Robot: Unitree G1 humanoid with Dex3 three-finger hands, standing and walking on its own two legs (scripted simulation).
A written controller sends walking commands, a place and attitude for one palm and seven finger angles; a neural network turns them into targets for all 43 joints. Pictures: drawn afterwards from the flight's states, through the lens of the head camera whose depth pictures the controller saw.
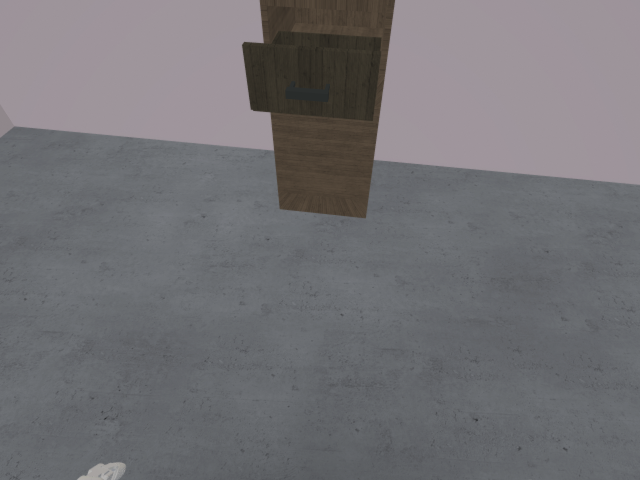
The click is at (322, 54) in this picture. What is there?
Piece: drawer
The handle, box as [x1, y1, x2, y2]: [285, 81, 329, 101]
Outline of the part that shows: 285,90 286,98 327,101 329,84 326,84 324,90 295,87 294,81 291,81 290,85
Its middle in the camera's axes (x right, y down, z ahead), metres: -0.03 -0.39 +1.01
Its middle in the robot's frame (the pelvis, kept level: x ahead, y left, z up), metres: +1.02 +0.09 -0.01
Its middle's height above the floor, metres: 0.76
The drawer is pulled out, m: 0.29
